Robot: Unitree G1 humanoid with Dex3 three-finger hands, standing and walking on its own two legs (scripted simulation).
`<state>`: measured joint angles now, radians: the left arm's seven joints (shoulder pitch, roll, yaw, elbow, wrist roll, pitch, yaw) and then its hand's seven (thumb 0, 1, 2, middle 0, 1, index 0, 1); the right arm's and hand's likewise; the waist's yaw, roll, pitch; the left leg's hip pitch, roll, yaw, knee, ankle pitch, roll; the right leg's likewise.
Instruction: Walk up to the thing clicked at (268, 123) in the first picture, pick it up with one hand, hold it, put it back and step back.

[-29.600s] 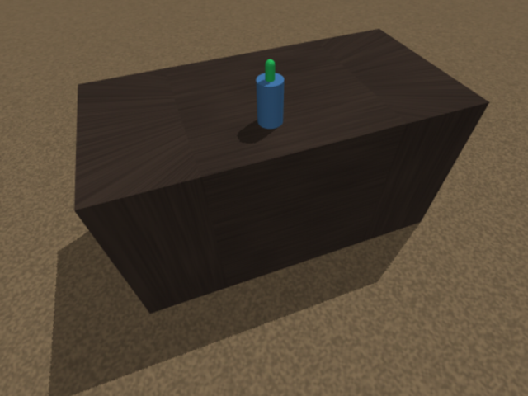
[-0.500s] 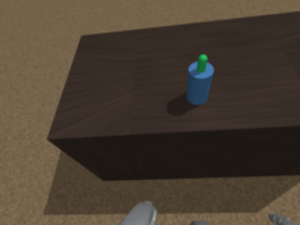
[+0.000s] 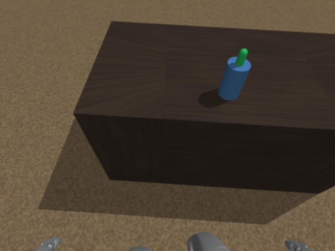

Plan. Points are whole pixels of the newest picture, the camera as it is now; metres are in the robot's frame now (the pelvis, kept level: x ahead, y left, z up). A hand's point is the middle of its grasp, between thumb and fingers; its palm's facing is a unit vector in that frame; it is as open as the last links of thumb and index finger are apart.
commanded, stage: step back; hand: right
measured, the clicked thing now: (235, 73) +0.69 -0.20 -0.02
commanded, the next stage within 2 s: none
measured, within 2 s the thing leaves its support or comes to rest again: neither
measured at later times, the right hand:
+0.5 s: hand out of the picture -0.09 -0.26 -0.17, palm faces -0.02 +0.92 -0.40, open 7.4 cm
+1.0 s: hand out of the picture -0.23 -0.26 -0.16, palm faces +0.06 +0.92 -0.38, open 7.4 cm
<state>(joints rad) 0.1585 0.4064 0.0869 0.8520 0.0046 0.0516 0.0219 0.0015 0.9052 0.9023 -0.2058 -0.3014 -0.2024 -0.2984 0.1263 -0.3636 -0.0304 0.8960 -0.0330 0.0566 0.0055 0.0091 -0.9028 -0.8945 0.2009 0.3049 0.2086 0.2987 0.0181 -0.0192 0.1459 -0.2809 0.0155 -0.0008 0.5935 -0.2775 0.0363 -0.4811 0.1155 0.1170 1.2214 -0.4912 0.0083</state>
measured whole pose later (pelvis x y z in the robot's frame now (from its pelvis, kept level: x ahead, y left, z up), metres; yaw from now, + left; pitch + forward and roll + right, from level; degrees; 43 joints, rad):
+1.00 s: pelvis -0.32 +0.02 -0.01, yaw -6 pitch -2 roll +1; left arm 0.18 0.35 0.05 0.87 0.04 0.05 -0.01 0.00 0.90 0.90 -0.21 -0.30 -0.21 -0.30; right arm 0.13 -0.41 -0.05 0.87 0.00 0.06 -0.02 0.01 -0.90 -0.89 0.20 0.30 0.21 0.30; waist 0.03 0.02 0.15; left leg -0.50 -0.09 -0.12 1.08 -0.49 -0.01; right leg -0.29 0.00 0.05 0.64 -0.31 -0.02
